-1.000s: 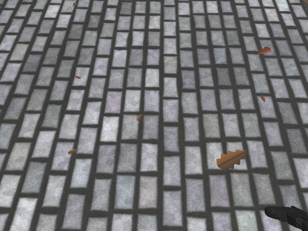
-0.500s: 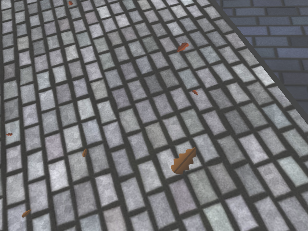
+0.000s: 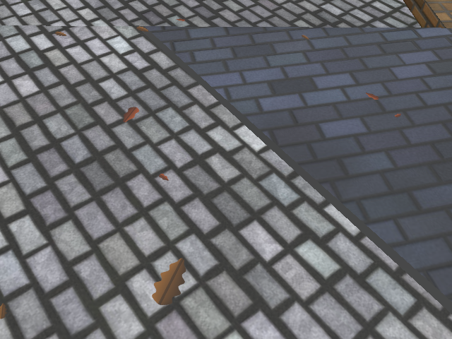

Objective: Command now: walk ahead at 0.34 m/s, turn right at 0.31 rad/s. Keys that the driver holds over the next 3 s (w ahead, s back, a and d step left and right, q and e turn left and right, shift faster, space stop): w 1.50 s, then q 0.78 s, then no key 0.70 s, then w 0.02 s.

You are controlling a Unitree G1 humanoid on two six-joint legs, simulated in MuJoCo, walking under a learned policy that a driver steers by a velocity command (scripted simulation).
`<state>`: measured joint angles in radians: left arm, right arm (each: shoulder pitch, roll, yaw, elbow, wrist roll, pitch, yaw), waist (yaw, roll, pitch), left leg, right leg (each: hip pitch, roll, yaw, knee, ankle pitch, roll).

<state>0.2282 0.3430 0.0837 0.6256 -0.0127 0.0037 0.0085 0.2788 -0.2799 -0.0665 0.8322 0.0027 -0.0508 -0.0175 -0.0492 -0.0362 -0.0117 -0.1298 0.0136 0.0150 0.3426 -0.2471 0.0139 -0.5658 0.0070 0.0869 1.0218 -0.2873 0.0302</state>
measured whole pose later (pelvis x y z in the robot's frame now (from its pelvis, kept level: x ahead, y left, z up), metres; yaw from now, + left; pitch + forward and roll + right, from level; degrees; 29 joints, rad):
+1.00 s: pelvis +0.49 -0.03 +0.00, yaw -2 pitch +1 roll +1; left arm 0.18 0.30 0.05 0.70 0.00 -0.06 0.01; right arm 0.32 -0.27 -0.05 0.85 0.00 -0.09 0.03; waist -0.05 -0.05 0.03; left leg -0.13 -0.07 0.05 0.27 -0.16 0.07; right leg -0.67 -0.14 0.05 0.93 -0.14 0.02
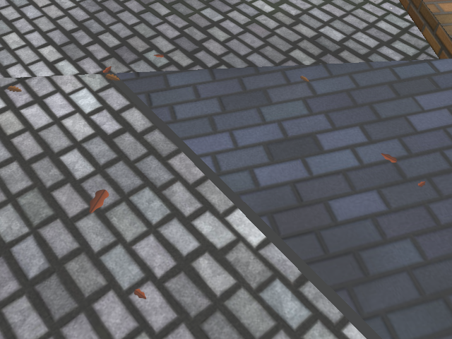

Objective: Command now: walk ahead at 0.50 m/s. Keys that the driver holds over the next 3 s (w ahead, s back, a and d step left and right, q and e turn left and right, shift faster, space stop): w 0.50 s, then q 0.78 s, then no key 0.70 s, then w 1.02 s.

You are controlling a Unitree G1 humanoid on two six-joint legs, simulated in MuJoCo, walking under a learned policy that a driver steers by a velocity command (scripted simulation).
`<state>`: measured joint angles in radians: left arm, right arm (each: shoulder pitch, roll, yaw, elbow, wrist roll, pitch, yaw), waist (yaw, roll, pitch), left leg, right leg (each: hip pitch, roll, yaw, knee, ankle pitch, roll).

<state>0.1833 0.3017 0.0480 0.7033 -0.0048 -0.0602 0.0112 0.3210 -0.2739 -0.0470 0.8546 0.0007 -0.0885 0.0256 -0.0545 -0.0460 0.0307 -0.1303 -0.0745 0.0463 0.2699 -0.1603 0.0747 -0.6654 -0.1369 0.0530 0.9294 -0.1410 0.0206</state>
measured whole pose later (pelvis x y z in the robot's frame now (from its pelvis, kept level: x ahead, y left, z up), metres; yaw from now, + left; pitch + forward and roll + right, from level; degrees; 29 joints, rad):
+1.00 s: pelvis +0.47 -0.03 -0.01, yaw +13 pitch +3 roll -1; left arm 0.11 0.30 0.04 0.74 0.01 -0.01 0.04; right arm 0.18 -0.30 -0.07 0.69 0.00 0.01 -0.01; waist -0.03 -0.01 0.06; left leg -0.42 -0.11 -0.09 0.44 -0.07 0.07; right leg -0.55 -0.01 0.10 0.93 -0.40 0.07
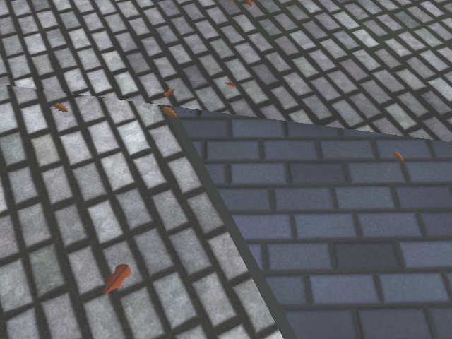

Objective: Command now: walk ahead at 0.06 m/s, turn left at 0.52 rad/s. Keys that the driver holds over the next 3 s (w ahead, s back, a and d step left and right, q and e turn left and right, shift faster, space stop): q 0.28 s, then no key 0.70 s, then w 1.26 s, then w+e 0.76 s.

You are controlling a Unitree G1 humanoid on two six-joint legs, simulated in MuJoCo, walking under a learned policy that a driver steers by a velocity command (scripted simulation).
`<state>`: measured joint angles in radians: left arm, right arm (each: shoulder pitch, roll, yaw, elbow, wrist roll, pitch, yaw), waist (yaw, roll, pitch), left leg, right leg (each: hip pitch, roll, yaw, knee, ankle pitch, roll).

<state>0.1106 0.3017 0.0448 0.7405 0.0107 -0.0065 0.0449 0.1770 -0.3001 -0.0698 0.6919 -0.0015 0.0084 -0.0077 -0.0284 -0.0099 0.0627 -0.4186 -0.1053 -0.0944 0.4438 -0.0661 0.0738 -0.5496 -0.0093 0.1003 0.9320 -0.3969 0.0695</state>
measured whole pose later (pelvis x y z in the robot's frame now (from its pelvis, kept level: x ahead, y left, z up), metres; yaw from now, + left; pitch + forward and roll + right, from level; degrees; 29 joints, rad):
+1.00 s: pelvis +0.03 -0.01 +0.01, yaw +16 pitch -1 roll +0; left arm 0.21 0.28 0.04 0.91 0.01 -0.01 0.03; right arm 0.18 -0.23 -0.03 0.78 -0.01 0.02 -0.01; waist 0.02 0.00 0.03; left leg -0.17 -0.04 -0.03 0.48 -0.28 0.03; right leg -0.18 -0.07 0.00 0.45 -0.24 0.07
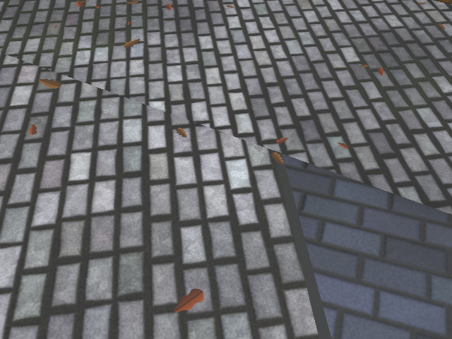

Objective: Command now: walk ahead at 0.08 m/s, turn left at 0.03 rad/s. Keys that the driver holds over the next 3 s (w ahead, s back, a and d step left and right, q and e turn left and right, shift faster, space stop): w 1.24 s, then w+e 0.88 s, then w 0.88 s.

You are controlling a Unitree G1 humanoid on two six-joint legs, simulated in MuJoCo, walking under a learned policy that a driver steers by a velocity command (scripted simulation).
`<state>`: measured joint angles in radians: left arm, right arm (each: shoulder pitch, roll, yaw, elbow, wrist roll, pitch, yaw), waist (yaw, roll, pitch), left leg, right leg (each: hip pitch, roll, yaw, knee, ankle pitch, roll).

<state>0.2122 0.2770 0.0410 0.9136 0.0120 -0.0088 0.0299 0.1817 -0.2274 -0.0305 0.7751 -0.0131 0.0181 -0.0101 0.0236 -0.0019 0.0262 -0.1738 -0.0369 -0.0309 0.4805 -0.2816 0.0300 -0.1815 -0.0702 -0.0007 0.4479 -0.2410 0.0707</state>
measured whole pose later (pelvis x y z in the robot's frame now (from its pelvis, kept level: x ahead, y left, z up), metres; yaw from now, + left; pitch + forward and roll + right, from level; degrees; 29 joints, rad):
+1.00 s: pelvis +0.42 -0.02 +0.01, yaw -1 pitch +0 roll +2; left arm 0.17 0.29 0.06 0.86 -0.01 -0.08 0.01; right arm 0.31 -0.26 -0.06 0.94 0.00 -0.09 0.02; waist -0.04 -0.04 0.03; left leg -0.12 -0.09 0.06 0.26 -0.15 0.08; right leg -0.65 -0.15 0.05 0.99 -0.17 0.00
